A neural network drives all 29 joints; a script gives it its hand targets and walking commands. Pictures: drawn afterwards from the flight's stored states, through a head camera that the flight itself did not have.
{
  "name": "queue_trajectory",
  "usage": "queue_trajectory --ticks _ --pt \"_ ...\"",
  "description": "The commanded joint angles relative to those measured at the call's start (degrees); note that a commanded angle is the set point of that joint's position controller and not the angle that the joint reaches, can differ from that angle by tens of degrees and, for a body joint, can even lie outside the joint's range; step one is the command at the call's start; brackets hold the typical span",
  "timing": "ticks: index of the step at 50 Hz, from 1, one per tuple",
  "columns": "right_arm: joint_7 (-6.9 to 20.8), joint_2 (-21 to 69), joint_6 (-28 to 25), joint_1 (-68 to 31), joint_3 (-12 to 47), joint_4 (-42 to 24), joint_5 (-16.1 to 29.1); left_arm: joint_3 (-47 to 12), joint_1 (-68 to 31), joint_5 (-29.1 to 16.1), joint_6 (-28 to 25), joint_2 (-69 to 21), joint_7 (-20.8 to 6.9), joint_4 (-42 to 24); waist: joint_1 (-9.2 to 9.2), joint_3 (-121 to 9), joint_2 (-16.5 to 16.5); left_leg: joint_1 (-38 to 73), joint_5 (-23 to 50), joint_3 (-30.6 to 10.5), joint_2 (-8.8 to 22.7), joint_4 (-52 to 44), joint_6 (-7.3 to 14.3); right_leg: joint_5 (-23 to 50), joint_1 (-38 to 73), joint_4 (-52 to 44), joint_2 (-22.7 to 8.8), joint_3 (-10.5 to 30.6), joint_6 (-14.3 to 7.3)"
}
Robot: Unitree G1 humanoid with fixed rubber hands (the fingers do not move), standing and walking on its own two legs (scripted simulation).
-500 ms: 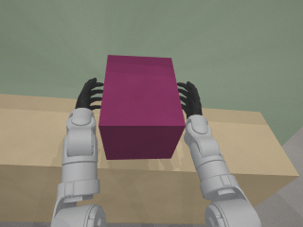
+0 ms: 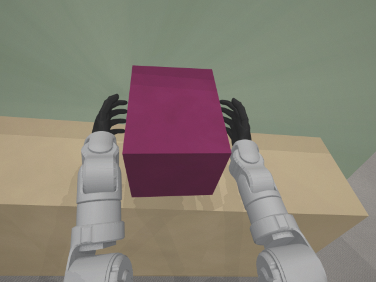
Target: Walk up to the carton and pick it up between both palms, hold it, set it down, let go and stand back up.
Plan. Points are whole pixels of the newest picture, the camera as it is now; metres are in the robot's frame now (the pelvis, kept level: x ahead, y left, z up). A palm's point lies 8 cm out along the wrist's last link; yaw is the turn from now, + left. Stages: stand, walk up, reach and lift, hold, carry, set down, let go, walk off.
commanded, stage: reach and lift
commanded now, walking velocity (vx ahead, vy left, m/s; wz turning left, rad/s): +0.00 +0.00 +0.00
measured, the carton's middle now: (173, 131) +0.42 +0.00 +0.12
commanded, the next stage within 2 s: hold in 0.28 s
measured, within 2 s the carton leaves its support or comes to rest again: neither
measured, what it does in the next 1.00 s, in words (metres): stands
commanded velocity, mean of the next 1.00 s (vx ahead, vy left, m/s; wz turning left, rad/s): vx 0.00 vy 0.00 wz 0.00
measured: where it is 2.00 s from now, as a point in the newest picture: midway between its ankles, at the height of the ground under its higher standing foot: outside the picture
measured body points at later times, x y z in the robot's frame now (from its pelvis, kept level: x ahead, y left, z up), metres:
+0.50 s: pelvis -0.01 +0.00 +0.00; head -0.04 +0.03 +0.45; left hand +0.36 +0.15 +0.17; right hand +0.36 -0.13 +0.17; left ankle +0.03 +0.11 -0.75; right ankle +0.01 -0.11 -0.75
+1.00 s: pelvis +0.00 +0.00 +0.00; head -0.03 +0.03 +0.45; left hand +0.36 +0.15 +0.17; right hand +0.36 -0.13 +0.17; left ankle +0.03 +0.11 -0.75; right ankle +0.01 -0.11 -0.75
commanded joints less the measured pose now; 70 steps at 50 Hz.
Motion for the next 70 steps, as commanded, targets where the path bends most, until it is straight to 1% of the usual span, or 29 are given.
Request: queue_trajectory --ticks 1,4,7,9,11,12,14,16,18,19,23,26,31,33,34,35,39,42,44,46,47,48,51,53,54,55,58,60,70 --pt "6.2 23.4 -3.9 -35.5 18.6 -14.7 1.8 -21.8 -28.8 -7.5 -2.6 -24.7 -8.5 -5.3 -0.45 -22.5 5.0 5.1 13.1 3.5 -1.9 -0.5 -1.1 11.7 5.8 0.3 2.5 -3.1 1.9" --pt "5.6 23.8 -3.7 -35.7 20.1 -16.6 2.9 -23.1 -28.5 -7.9 -2.4 -24.4 -8.4 -6.9 -0.74 -23.7 5.3 6.3 15.1 3.2 -1.9 0.4 -1.3 14.5 6.5 0.6 2.4 -2.9 2.2" --pt "5.3 23.3 -2.5 -34.0 19.9 -14.5 2.5 -22.1 -28.3 -7.3 -1.6 -23.5 -8.7 -6.8 -0.68 -20.0 4.8 4.5 11.6 3.5 -2.0 -0.9 -0.9 11.4 6.2 0.2 2.3 -2.9 2.1" --pt "5.4 23.9 -2.0 -33.9 19.6 -15.0 2.7 -22.1 -28.6 -7.5 -0.8 -23.8 -9.0 -7.8 -0.81 -19.2 5.3 3.8 9.6 3.8 -2.0 -1.6 -0.7 9.8 6.2 0.1 1.9 -2.7 2.2" --pt "5.3 23.5 -1.6 -33.9 20.1 -16.2 3.5 -22.5 -28.4 -7.4 -0.4 -23.8 -9.1 -9.1 -0.88 -20.2 6.1 4.2 10.8 3.8 -2.1 -1.3 -0.7 11.0 7.0 0.4 1.9 -2.5 2.0" --pt "5.3 23.6 -1.5 -34.4 20.8 -17.2 3.7 -22.7 -28.3 -7.5 -0.2 -23.8 -9.1 -9.4 -0.46 -20.7 5.7 4.2 11.1 3.8 -2.0 -1.4 -0.6 10.5 6.9 0.4 2.2 -2.8 2.1" --pt "5.0 23.9 -1.3 -34.9 21.1 -18.3 3.9 -23.1 -28.7 -7.9 0.0 -24.0 -9.0 -10.2 -0.78 -21.3 5.5 4.9 11.9 3.7 -2.0 -0.9 -0.7 11.2 7.0 0.5 2.2 -2.8 2.3" --pt "5.0 23.9 -0.9 -34.7 20.8 -17.6 3.6 -23.0 -28.7 -8.0 0.3 -23.6 -9.1 -9.5 -1.01 -18.7 5.6 3.5 9.8 3.6 -1.9 -1.5 -0.6 8.6 6.3 0.2 2.0 -2.7 1.9" --pt "5.2 23.9 -0.3 -34.1 19.8 -15.8 2.7 -22.0 -29.1 -7.5 0.8 -23.5 -9.3 -8.3 -0.74 -16.7 4.8 2.9 6.3 3.8 -1.8 -2.9 -0.3 5.2 4.9 -0.4 1.9 -2.8 1.9" --pt "5.3 24.2 -0.3 -35.1 19.6 -16.6 2.5 -21.4 -28.9 -7.4 1.0 -23.5 -9.4 -7.8 -0.43 -16.9 4.5 2.3 5.1 4.2 -1.7 -3.2 0.1 4.1 5.1 -0.6 1.9 -2.9 1.7" --pt "5.7 24.3 -0.7 -36.6 19.4 -17.4 2.3 -22.0 -30.4 -7.9 1.0 -23.9 -9.2 -9.0 -0.15 -19.8 5.3 3.3 6.1 4.3 -1.7 -3.0 0.1 3.9 4.7 -0.3 2.0 -3.0 1.7" --pt "5.7 24.1 -0.6 -35.7 19.6 -17.2 2.7 -22.3 -29.3 -8.0 1.5 -24.2 -9.1 -8.8 -0.61 -19.6 5.6 4.3 8.0 4.0 -1.5 -2.0 -0.4 5.4 4.7 -0.3 2.3 -3.0 1.4" --pt "5.7 23.8 -0.2 -36.0 18.7 -16.1 2.0 -20.7 -29.6 -7.2 1.9 -23.3 -9.7 -8.3 -0.07 -17.4 4.9 2.4 5.3 4.4 -1.6 -3.4 0.0 2.3 4.9 -0.7 2.1 -3.2 1.5" --pt "5.9 23.7 -0.4 -35.1 18.7 -15.9 2.2 -21.3 -29.6 -7.0 1.8 -23.6 -9.6 -9.3 -0.25 -18.3 5.8 3.6 7.2 4.5 -1.5 -2.8 -0.3 3.7 5.2 -0.4 2.2 -3.2 1.5" --pt "5.8 23.4 -0.4 -35.0 18.7 -16.0 2.3 -21.0 -28.6 -7.0 2.0 -23.3 -9.7 -8.4 -0.39 -18.1 5.9 3.5 6.9 4.7 -1.6 -2.6 -0.4 3.4 5.2 -0.5 2.2 -3.2 1.4" --pt "5.8 23.7 -0.5 -35.4 19.1 -17.0 2.4 -21.2 -29.0 -7.4 1.9 -23.6 -9.7 -9.1 -0.17 -18.7 5.4 3.6 7.0 4.7 -1.7 -2.6 -0.4 3.8 5.5 -0.4 2.2 -3.1 1.6" --pt "5.2 23.8 -0.7 -35.0 20.2 -18.8 3.0 -22.3 -28.5 -7.8 1.7 -23.5 -9.8 -10.5 -0.85 -19.7 5.5 4.2 9.6 4.4 -1.9 -1.8 -0.5 7.4 6.6 0.0 2.1 -2.9 1.7" --pt "4.9 24.0 -0.5 -34.1 21.4 -19.3 3.6 -22.4 -27.5 -7.7 1.8 -22.8 -9.8 -11.2 -0.33 -19.8 4.7 4.5 10.9 4.3 -1.9 -1.5 -0.2 9.8 7.3 0.5 2.2 -3.0 2.1" --pt "4.6 24.2 -0.4 -33.0 22.1 -20.0 4.0 -23.2 -27.2 -8.1 1.7 -23.1 -9.8 -12.8 -0.95 -20.6 5.7 4.8 12.8 4.3 -2.0 -0.9 -0.6 12.3 7.9 0.7 2.0 -2.6 2.1" --pt "4.3 23.8 -0.2 -33.3 23.3 -21.6 4.9 -23.8 -26.3 -8.3 1.8 -23.1 -9.8 -13.7 -0.85 -20.8 5.8 5.0 14.8 4.0 -2.1 -0.4 -0.8 14.0 8.7 0.9 2.2 -2.7 2.0" --pt "4.1 23.6 0.1 -32.5 23.4 -21.5 5.1 -23.8 -25.8 -8.3 2.0 -22.9 -9.8 -13.4 -1.17 -20.1 5.7 5.0 14.3 3.8 -2.0 -0.4 -0.9 13.9 8.8 0.9 2.3 -2.6 2.0" --pt "4.1 23.3 0.4 -32.3 23.5 -21.7 5.1 -23.8 -25.5 -8.2 2.1 -22.8 -9.9 -13.8 -0.82 -19.9 5.4 4.9 14.1 3.8 -2.1 -0.8 -0.7 14.0 8.8 0.8 2.1 -2.7 2.2" --pt "4.3 23.8 0.8 -33.1 23.0 -21.5 4.7 -23.5 -26.9 -8.2 2.1 -22.6 -9.9 -13.8 -0.30 -18.4 5.3 3.6 9.4 4.1 -1.9 -2.2 -0.2 9.1 7.4 0.3 2.1 -2.8 1.9" --pt "4.6 23.9 0.7 -33.7 22.8 -21.3 4.7 -23.3 -27.4 -8.3 2.1 -22.9 -9.6 -13.7 0.01 -18.5 5.2 4.0 10.1 4.1 -1.7 -2.1 -0.2 9.1 6.9 0.5 2.2 -3.0 1.7" --pt "4.7 23.6 0.2 -33.6 23.8 -22.6 5.8 -26.6 -27.8 -9.6 1.4 -23.8 -8.6 -16.9 -0.40 -23.7 8.4 10.2 16.0 3.1 -0.3 0.0 -2.3 9.5 4.7 0.9 3.5 -3.6 0.8" --pt "4.7 23.2 0.3 -33.6 23.9 -22.2 5.6 -27.0 -27.3 -9.5 1.4 -24.5 -8.1 -16.1 -0.43 -22.4 8.1 10.4 18.5 3.1 -0.7 1.0 -2.5 8.7 3.9 0.0 3.5 -3.6 0.8" --pt "4.7 23.2 1.2 -32.1 22.2 -18.8 4.5 -24.6 -27.1 -8.3 2.0 -24.1 -8.3 -13.3 -0.41 -17.4 6.6 7.4 11.5 3.8 -0.8 -1.6 -1.4 3.6 2.9 -1.0 2.9 -3.2 1.1" --pt "4.9 23.5 1.3 -32.6 21.1 -18.2 3.9 -23.5 -27.5 -7.8 2.4 -23.9 -8.7 -12.4 -0.29 -16.2 6.2 5.8 8.5 4.2 -0.8 -2.8 -0.8 2.3 3.5 -1.1 2.6 -3.0 1.1" --pt "4.3 25.7 1.1 -34.6 22.0 -18.0 3.8 -21.5 -29.2 -7.8 1.7 -23.1 -9.4 -10.7 0.40 -18.0 4.5 5.5 7.4 4.6 -1.7 -2.3 0.3 7.2 5.3 -0.9 1.8 -2.4 2.1"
